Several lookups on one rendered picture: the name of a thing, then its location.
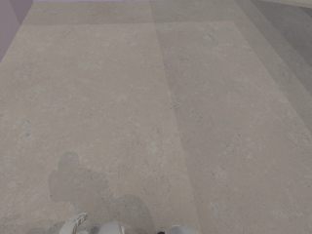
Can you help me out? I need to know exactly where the robot left thigh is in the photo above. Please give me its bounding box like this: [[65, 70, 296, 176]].
[[98, 221, 125, 234]]

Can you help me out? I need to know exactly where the robot left hand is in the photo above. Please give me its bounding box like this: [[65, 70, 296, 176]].
[[58, 213, 89, 234]]

